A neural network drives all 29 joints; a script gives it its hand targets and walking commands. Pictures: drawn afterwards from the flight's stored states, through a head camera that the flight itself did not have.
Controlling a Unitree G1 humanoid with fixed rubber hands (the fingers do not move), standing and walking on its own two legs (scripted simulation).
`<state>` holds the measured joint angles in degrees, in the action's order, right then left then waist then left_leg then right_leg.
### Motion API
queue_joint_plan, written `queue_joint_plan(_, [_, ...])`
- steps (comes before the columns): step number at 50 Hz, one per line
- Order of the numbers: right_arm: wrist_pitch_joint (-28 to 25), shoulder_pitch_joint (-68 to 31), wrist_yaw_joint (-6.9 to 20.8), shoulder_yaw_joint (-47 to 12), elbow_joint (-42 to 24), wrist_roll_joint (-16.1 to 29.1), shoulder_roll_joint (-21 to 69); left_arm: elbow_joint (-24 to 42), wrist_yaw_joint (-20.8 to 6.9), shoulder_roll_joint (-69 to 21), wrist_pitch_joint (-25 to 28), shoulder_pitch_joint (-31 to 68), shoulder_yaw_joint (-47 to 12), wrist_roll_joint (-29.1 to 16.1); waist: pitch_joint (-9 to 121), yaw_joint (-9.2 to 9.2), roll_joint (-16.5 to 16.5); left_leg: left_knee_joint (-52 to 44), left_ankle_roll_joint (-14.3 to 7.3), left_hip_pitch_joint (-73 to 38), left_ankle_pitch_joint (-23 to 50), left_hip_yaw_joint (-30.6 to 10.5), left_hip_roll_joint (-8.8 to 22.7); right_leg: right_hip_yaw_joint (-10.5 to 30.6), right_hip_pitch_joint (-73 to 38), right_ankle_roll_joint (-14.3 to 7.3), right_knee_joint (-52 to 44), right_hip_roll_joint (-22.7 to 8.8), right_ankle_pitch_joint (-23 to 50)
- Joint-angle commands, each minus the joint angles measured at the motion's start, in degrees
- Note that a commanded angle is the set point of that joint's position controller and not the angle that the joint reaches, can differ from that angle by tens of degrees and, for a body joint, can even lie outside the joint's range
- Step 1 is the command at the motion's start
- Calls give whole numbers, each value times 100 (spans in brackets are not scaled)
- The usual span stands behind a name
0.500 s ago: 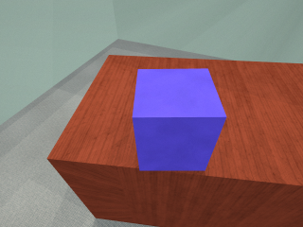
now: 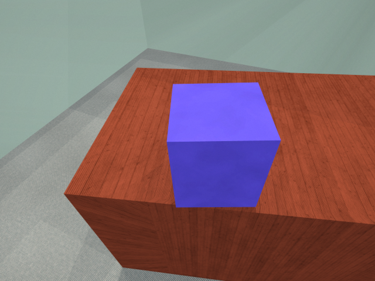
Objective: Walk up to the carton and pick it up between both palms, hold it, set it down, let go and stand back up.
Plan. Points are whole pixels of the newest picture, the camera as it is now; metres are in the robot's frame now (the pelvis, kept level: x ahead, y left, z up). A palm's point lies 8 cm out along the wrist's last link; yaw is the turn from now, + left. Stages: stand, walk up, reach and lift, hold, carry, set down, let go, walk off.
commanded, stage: stand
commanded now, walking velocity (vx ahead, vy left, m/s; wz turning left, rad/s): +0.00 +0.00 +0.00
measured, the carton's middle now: (215, 147) +0.44 -0.04 +0.05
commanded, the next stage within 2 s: none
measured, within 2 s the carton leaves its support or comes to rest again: neither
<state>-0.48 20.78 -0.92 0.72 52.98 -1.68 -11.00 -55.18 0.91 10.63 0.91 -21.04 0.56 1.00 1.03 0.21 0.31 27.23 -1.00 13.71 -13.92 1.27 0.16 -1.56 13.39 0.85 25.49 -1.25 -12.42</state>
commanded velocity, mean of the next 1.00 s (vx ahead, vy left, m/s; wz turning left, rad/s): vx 0.00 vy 0.00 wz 0.00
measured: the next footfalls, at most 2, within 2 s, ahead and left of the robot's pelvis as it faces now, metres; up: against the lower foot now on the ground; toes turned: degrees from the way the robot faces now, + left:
none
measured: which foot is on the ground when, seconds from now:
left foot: down 0.00-1.00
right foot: down 0.00-1.00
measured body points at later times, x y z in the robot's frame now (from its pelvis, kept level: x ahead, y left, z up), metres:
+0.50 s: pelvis +0.01 -0.01 +0.00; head +0.01 -0.01 +0.45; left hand -0.01 +0.21 -0.16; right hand -0.02 -0.24 -0.15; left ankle +0.01 +0.11 -0.74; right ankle +0.01 -0.13 -0.74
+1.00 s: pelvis +0.01 +0.00 +0.00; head +0.01 +0.00 +0.45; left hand -0.04 +0.21 -0.16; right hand -0.04 -0.21 -0.16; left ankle +0.01 +0.11 -0.74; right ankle +0.01 -0.13 -0.74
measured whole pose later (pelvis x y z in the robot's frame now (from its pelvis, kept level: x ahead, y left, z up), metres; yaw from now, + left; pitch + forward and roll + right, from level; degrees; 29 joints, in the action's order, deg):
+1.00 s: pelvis +0.01 +0.00 +0.00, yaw +0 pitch -1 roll +0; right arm -0.5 22.5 -1.8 -1.4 64.5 -1.0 -7.2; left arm -66.0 1.8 7.5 0.7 -21.8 -1.5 0.4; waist 0.2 -0.2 -0.1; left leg 25.7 -0.9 11.0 -14.2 1.6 0.0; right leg -1.2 11.1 1.0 24.6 -1.4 -12.9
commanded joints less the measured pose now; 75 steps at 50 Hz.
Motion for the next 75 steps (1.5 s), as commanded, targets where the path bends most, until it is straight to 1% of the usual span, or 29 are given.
queue_joint_plan(1, [-45, 366, -30, 5, -36, 74, -281, -29, -9, 361, 34, -324, 70, 4, -309, 10, -127, -802, -167, 87, -90, -668, 543, 405, 195, -278, -275, -292, 154])
queue_joint_plan(5, [-36, 616, -93, -21, 280, 22, -235, -232, 52, 307, 3, -450, 42, -19, -272, 15, -130, -666, -124, 8, 161, -566, 486, 503, 15, -304, -474, -333, 267])
queue_joint_plan(8, [-19, 274, -65, -12, 276, 39, -333, -242, 34, 311, 22, -295, -16, -29, -261, 16, 275, -822, -178, 154, -232, -666, 514, 425, -30, -303, -430, -290, 269])
queue_joint_plan(11, [-17, 377, -3, 24, 329, 73, -619, -314, -5, 434, 9, -160, -28, 23, -703, -70, -248, -706, -107, 208, -43, -500, 492, 444, 316, -245, -648, -314, 67])
queue_joint_plan(13, [16, 402, -44, -55, 461, 37, -243, -424, -6, 448, 81, -293, -16, -12, -652, -22, 0, -579, -63, -59, -29, -362, 392, 510, 517, -230, -706, -310, -179])
queue_joint_plan(18, [-23, 603, -112, -49, 659, 45, -261, -415, 30, 556, 35, -237, 9, -4, -370, -2, -163, -519, -162, -17, 333, -453, 424, 663, 184, -356, -762, -463, -47])
queue_joint_plan(20, [25, 742, -92, -24, 707, 92, -486, -523, 40, -9, 46, -201, -178, -39, -605, -239, -180, -651, -111, 55, 111, -524, 482, 479, 359, -310, -752, -356, 91])
queue_joint_plan(21, [11, 428, -76, -6, 631, 33, -462, -606, 62, -176, 22, -385, -207, -56, -502, -88, 194, -597, -167, -2, -81, -560, 512, 498, 368, -290, -664, -297, 16])
queue_joint_plan(22, [46, 370, -96, -128, 637, 4, -126, -572, 106, 275, 36, -384, -79, -55, -573, 24, -69, -576, -109, 286, 194, -475, 456, 591, 130, -291, -681, -397, -61])
queue_joint_plan(24, [11, 489, -72, -172, 701, 48, -44, -555, 84, 425, 56, -219, -35, -58, -406, -105, -96, -535, -42, 51, 531, -388, 403, 688, 141, -333, -744, -482, -10])
queue_joint_plan(27, [-26, 405, -86, -142, 803, 29, -268, -509, 59, 381, 55, -298, -13, -13, -410, 75, 156, -577, -57, 149, 526, -432, 421, 514, -100, -299, -605, -374, 338])
queue_joint_plan(30, [-84, 457, -79, -86, 833, 73, -494, -669, 21, 75, 26, -330, -150, -30, -375, -15, -67, -647, -101, 110, 506, -476, 494, 369, -158, -245, -494, -320, 714])
queue_joint_plan(32, [-65, 591, -117, -163, 932, 16, -142, -750, 83, 422, 22, -476, -49, -61, -354, 19, 324, -659, -59, 92, 453, -441, 475, 451, -128, -260, -464, -297, 536])
queue_joint_plan(34, [-91, 643, -128, -140, 881, -3, -176, -778, 90, 503, -18, -300, -33, -19, -357, -28, -262, -676, -98, -29, 663, -544, 529, 374, -126, -271, -438, -346, 800])
queue_joint_plan(36, [-79, 547, -96, -125, 927, 134, -41, -966, 83, 25, 7, -624, -142, -72, -430, 24, 148, -649, -133, -57, 730, -434, 480, 509, -150, -308, -471, -408, 707])
queue_joint_plan(38, [-64, 630, -117, -179, 1084, 76, -145, -938, 107, 59, 22, -534, -141, -83, -537, 73, -17, -739, -95, -54, 760, -532, 520, 402, -123, -239, -413, -344, 561])
queue_joint_plan(39, [-31, 634, -82, -158, 1011, 63, -24, -874, 49, 228, 11, -273, -136, -70, -771, -84, 162, -734, -81, 105, 609, -503, 512, 431, 9, -212, -529, -371, 543])
queue_joint_plan(41, [-55, 736, -89, -174, 1108, 36, -135, -1003, 100, 223, -8, -605, -111, -51, -664, -15, -24, -787, -153, 58, 271, -635, 572, 420, 11, -244, -512, -364, 329])
queue_joint_plan(42, [-2, 705, -84, -127, 1072, 72, -253, -1092, 110, -134, 26, -732, -216, -35, -717, 1, -460, -790, -148, -82, 437, -569, 557, 409, 141, -230, -510, -331, 203])
queue_joint_plan(43, [-8, 812, -54, -109, 1050, 58, -225, -988, 78, 373, 7, -300, -120, -22, -771, -166, -215, -728, -78, 15, 314, -495, 490, 406, 207, -213, -553, -327, 219])
queue_joint_plan(46, [-11, 741, -116, -144, 1161, 130, -202, -1028, 74, 14, -5, -524, -202, -53, -757, -12, 176, -682, -98, 23, 377, -428, 433, 467, 50, -236, -523, -372, 393])
queue_joint_plan(48, [-3, 574, -104, -172, 1114, 57, 102, -1023, 97, 62, 17, -308, -151, -57, -697, -60, -114, -775, -79, 60, 290, -439, 404, 430, -28, -178, -548, -333, 234])
queue_joint_plan(52, [-40, 515, -68, -75, 1128, 89, -287, -1086, 93, 102, -18, -492, -174, -80, -492, -18, 282, -792, -138, -21, 377, -517, 497, 351, -174, -185, -479, -374, 379])
queue_joint_plan(55, [-39, 899, -123, -168, 1313, 125, 50, -1187, 130, -45, -8, -772, -199, -95, -723, 45, 29, -832, -132, -22, 301, -555, 499, 426, 74, -226, -482, -350, 111])
queue_joint_plan(56, [-32, 773, -158, -145, 1225, 96, -3, -1123, 109, -147, -19, -441, -214, -51, -766, -99, -78, -867, -168, 39, 89, -563, 496, 418, 91, -209, -527, -314, 113])
queue_joint_plan(57, [28, 612, -129, -152, 1216, 88, 42, -1133, 110, 8, -6, -420, -184, -42, -783, -31, 184, -929, -99, 171, -38, -567, 499, 437, 159, -233, -531, -358, -75])
queue_joint_plan(67, [-11, 661, -161, -188, 1199, 68, 36, -1138, 78, 222, -19, -559, -88, -45, -806, 24, -28, -787, -123, 18, 267, -617, 513, 359, 215, -215, -562, -350, 343])
queue_joint_plan(71, [17, 943, -143, -139, 1317, 71, 75, -1240, 127, -32, 1, -426, -195, -65, -801, -168, 67, -797, -75, -41, 354, -449, 448, 401, 174, -168, -610, -348, 240])
queue_joint_plan(75, [-10, 957, -125, -112, 1343, 133, -192, -1205, 80, -216, -7, -595, -235, -82, -878, 14, -152, -836, -62, 235, 110, -525, 480, 384, -53, -135, -543, -300, 247])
